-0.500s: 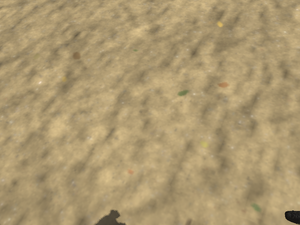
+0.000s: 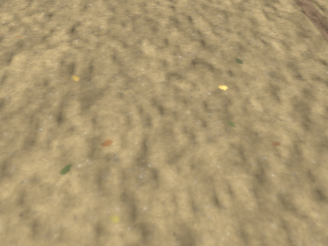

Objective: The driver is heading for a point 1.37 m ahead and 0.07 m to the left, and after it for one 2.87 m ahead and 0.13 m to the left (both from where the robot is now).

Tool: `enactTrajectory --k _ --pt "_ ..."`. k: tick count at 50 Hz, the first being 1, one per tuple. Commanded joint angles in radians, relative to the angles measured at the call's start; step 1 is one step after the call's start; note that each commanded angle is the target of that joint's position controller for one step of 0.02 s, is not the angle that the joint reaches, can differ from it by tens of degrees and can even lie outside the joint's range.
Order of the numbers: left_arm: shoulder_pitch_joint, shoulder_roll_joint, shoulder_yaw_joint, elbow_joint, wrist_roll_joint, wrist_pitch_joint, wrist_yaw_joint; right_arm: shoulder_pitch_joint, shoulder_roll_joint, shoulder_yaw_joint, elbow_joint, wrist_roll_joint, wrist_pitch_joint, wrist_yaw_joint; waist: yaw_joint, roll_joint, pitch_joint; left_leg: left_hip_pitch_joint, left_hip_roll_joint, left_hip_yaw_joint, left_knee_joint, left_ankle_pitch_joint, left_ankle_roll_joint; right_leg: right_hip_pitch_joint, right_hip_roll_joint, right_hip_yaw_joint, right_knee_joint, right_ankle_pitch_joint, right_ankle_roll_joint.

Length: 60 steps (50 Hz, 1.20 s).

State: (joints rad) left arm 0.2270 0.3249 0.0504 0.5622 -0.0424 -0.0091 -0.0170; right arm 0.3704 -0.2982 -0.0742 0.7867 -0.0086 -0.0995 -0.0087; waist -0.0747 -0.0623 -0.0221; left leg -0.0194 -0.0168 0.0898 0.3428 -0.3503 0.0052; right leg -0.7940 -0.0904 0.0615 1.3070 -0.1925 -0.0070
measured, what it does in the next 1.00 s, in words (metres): walks ahead, turning left: right foot, then left foot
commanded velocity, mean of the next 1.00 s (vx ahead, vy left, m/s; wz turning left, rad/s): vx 0.97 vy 0.00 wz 0.30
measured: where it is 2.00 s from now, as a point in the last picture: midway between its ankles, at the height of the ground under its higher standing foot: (102, 70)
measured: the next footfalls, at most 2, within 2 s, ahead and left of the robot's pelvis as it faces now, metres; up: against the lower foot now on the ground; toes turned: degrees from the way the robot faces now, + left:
right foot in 0.24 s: +0.36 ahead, -0.17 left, +0.00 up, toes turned -14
left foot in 0.70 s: +0.82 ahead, -0.05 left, +0.00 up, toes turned +7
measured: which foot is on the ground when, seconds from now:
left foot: down 0.00-0.26, up 0.28-0.68, down 0.70-1.00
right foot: up 0.00-0.22, down 0.24-0.72, up 0.74-1.00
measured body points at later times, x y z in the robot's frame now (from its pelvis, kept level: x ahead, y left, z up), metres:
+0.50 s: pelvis +0.40 -0.10 +0.00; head +0.40 -0.09 +0.45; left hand +0.46 +0.17 -0.13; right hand +0.50 -0.39 -0.11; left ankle +0.50 +0.07 -0.63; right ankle +0.32 -0.16 -0.74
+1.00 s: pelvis +0.86 -0.07 +0.00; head +0.88 -0.05 +0.45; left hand +1.06 +0.21 -0.03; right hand +0.95 -0.32 -0.11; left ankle +0.78 -0.06 -0.74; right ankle +1.11 -0.23 -0.66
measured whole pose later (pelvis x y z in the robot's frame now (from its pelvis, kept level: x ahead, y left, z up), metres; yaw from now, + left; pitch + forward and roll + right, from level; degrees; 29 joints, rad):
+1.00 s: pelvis +0.86 -0.07 +0.00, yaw +21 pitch +0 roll -2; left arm -0.04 0.24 0.02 0.52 0.02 -0.13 0.01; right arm 0.45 -0.22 -0.04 0.75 0.04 -0.06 0.00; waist -0.10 -0.02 0.05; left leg -0.10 -0.18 -0.20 0.44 -0.30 0.16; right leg -0.67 -0.07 0.21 0.77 -0.08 0.06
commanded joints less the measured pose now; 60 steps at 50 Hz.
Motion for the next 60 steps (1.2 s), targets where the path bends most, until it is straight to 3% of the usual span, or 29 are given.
enactTrajectory --k 1,6,8,10,12,13,14,15,17,20,24,29,31,33,35,36,37,38,39,41,44,47,49,53,56,57,58,59,60 --pt "-0.127 0.038 0.01 -0.106 -0.006 -0.018 -0.009 -0.034 -0.092 -0.006 -0.043 -0.018 -0.013 -0.002 0.007 0.163 0.165 -0.016 0.227 -0.103 -0.202 0.124 0.084 -0.216 -0.038 0.015 -0.006 0.121 0.019" --pt "-0.274 -0.009 -0.011 -0.123 -0.004 -0.034 -0.053 0.033 -0.129 -0.003 -0.002 -0.012 -0.003 -0.007 -0.028 0.096 0.234 0.035 0.228 0.075 -0.234 0.399 0.046 -0.113 -0.011 -0.136 -0.339 0.211 -0.033" --pt "-0.307 -0.04 -0.021 -0.138 -0.002 -0.05 -0.066 0.088 -0.166 -0.001 0.028 0.0 0.001 -0.007 -0.006 0.11 0.211 0.032 0.265 0.099 -0.205 0.915 0.064 0.098 0.072 -0.2 -0.48 0.153 -0.093" --pt "-0.237 0.018 0.01 -0.14 -0.002 -0.048 -0.063 0.106 -0.238 -0.008 0.052 0.009 0.018 -0.014 0.105 0.215 0.127 0.136 0.33 0.089 -0.032 1.472 0.113 0.251 0.162 -0.226 -0.528 0.0 -0.142" --pt "0.173 0.154 0.082 -0.044 -0.009 -0.025 -0.029 0.032 -0.257 -0.003 0.063 0.018 0.031 -0.015 0.362 0.224 -0.063 -0.021 0.33 0.077 0.398 1.5 0.123 0.789 0.159 -0.145 -0.722 0.061 -0.219" --pt "0.322 0.212 0.091 0.025 -0.002 -0.011 -0.006 0.059 -0.135 0.033 0.034 0.0 0.018 -0.012 0.34 0.065 -0.194 -0.363 0.213 0.025 0.791 0.528 0.104 1.209 -0.036 0.133 -0.634 -0.05 -0.214" --pt "0.303 0.239 0.082 0.005 0.034 -0.04 -0.006 0.2 -0.021 0.071 0.005 0.055 -0.02 0.007 0.219 -0.182 -0.462 -0.607 0.024 -0.187 1.123 -0.126 0.097 1.412 -0.315 0.71 -0.838 -0.454 -0.356" --pt "0.32 0.123 0.061 0.025 0.055 -0.06 -0.012 0.005 -0.171 0.027 -0.015 0.097 -0.043 0.007 0.306 -0.011 -0.384 -0.655 0.052 -0.291 1.151 -0.06 0.115 1.27 -0.27 0.692 -0.987 -0.53 -0.269" --pt "0.197 0.096 0.048 0.071 0.054 -0.088 -0.016 -0.104 -0.089 0.038 -0.073 0.1 -0.038 0.0 0.194 0.098 -0.032 -0.723 0.129 -0.25 1.072 0.05 0.09 0.915 -0.241 0.444 -1.063 -0.317 -0.219" --pt "0.064 -0.027 0.026 0.098 0.06 -0.114 -0.021 0.032 -0.042 0.024 -0.008 0.074 0.038 0.011 0.062 0.005 0.06 -0.585 0.218 -0.237 1.01 0.17 0.053 0.642 -0.153 0.12 -1.111 -0.104 -0.16" --pt "0.019 -0.018 0.032 0.135 0.058 -0.13 -0.013 -0.069 -0.01 0.028 -0.038 0.065 0.076 0.014 0.046 0.002 0.182 -0.681 0.216 -0.204 0.914 0.297 0.021 0.529 -0.076 -0.16 -1.19 0.141 -0.083" --pt "0.077 0.035 0.037 0.157 0.06 -0.132 0.028 -0.245 -0.024 0.033 -0.098 0.046 0.04 0.051 0.093 0.087 0.219 -0.664 0.12 -0.029 0.541 0.554 0.051 0.646 -0.04 -0.33 -1.223 0.416 -0.026" --pt "0.092 0.112 0.05 0.158 0.053 -0.118 0.049 -0.266 -0.028 0.03 -0.13 0.052 0.031 0.075 0.075 0.035 0.177 -0.593 0.063 0.046 0.425 0.54 0.089 0.767 -0.086 -0.35 -1.12 0.864 0.01" --pt "0.071 0.177 0.067 0.151 0.048 -0.083 0.064 -0.147 -0.095 0.0 -0.124 0.071 0.045 0.08 -0.011 -0.051 0.071 -0.453 -0.023 0.119 0.421 0.439 0.115 0.896 -0.114 -0.344 -0.926 1.27 0.015" --pt "-0.066 0.209 0.077 0.11 0.035 -0.069 0.049 0.262 -0.245 -0.071 -0.034 0.066 0.093 0.057 -0.238 -0.074 -0.107 0.01 -0.044 0.037 0.467 0.302 0.192 0.768 -0.134 -0.29 -0.465 1.363 -0.022" --pt "-0.141 0.114 0.051 0.106 0.013 -0.088 0.021 0.394 -0.251 -0.079 0.012 0.067 0.114 0.036 -0.297 0.092 -0.083 0.199 -0.003 -0.067 0.342 0.364 0.235 0.556 0.022 -0.294 -0.002 0.623 -0.005" --pt "-0.043 -0.113 -0.011 0.048 0.032 -0.131 -0.007 0.294 -0.219 -0.052 0.007 0.024 0.101 0.045 -0.085 0.492 -0.031 0.31 0.027 -0.358 0.336 0.316 0.344 0.152 0.224 -0.134 0.407 -0.405 0.02" --pt "0.051 -0.09 -0.033 -0.011 0.012 -0.168 -0.017 0.153 -0.162 -0.024 -0.077 -0.009 0.062 0.049 0.015 0.448 -0.212 0.364 0.208 -0.877 0.065 -0.173 0.493 -0.035 0.223 0.081 0.471 -0.399 -0.026" --pt "-0.066 0.03 -0.012 -0.026 -0.001 -0.185 -0.018 0.136 -0.115 -0.024 -0.112 0.005 0.041 0.053 -0.027 0.202 -0.128 0.258 0.232 -0.978 -0.119 -0.385 0.429 -0.031 0.173 0.107 0.35 -0.297 -0.08" --pt "-0.1 0.027 -0.007 -0.028 0.021 -0.174 0.001 0.013 -0.119 -0.024 -0.134 0.016 0.002 0.063 0.094 -0.081 0.039 -0.063 0.204 -0.928 -0.141 -0.347 0.369 0.063 0.098 0.117 0.107 -0.157 -0.073" --pt "-0.073 0.053 0.007 -0.008 0.049 -0.136 0.026 -0.063 -0.114 -0.019 -0.161 0.025 -0.004 0.036 0.135 -0.037 0.088 -0.27 0.081 -0.686 -0.141 -0.069 0.351 0.182 0.042 0.117 -0.09 -0.106 0.007" --pt "-0.267 0.0 -0.01 -0.077 0.072 -0.123 0.035 -0.02 -0.08 -0.008 -0.136 0.049 0.008 0.0 0.054 0.02 0.144 -0.388 -0.012 -0.503 -0.131 0.155 0.308 0.251 0.06 0.035 -0.429 0.065 0.071" --pt "-0.353 -0.052 -0.02 -0.113 0.063 -0.124 0.028 -0.005 -0.095 -0.015 -0.117 0.052 0.027 -0.01 0.002 0.087 0.125 -0.428 -0.06 -0.449 -0.097 0.176 0.249 0.361 0.11 -0.009 -0.647 0.215 0.09" --pt "-0.369 0.021 0.021 -0.125 0.008 -0.139 0.017 0.04 -0.09 -0.024 -0.079 0.058 0.037 -0.015 -0.026 0.171 0.059 -0.256 -0.012 -0.536 -0.002 0.135 0.203 0.453 0.135 0.034 -0.83 0.29 0.1" --pt "-0.134 0.107 0.071 -0.067 0.001 -0.158 0.017 0.012 -0.096 -0.03 -0.069 0.028 0.045 -0.011 0.121 0.212 -0.087 -0.067 0.021 -0.496 0.286 0.625 0.151 0.646 0.12 -0.01 -0.84 0.235 0.022" --pt "0.122 0.127 0.077 -0.019 0.001 -0.149 0.024 -0.062 -0.073 -0.012 -0.106 -0.008 0.044 0.003 0.254 0.222 -0.242 -0.208 0.023 -0.453 0.567 0.628 0.125 0.951 0.028 0.059 -0.723 0.109 -0.024" --pt "0.25 0.205 0.084 0.026 0.04 -0.145 0.018 0.141 0.087 0.027 -0.117 0.011 0.038 0.01 0.15 -0.205 -0.412 -0.541 -0.112 -0.369 0.955 -0.05 0.074 1.312 -0.21 0.57 -0.816 -0.228 -0.183" --pt "0.266 0.179 0.083 0.058 0.042 -0.148 -0.008 0.191 0.035 0.045 -0.108 0.083 0.031 0.006 0.152 -0.423 -0.403 -0.764 -0.07 -0.307 1.131 -0.148 0.059 1.342 -0.324 0.981 -1.003 -0.656 -0.277" --pt "0.204 0.072 0.065 0.042 0.034 -0.136 -0.002 0.043 -0.053 0.032 -0.114 0.077 0.033 0.002 0.202 -0.225 -0.206 -0.845 -0.007 -0.275 1.148 -0.057 0.07 1.213 -0.265 0.859 -1.04 -0.699 -0.24"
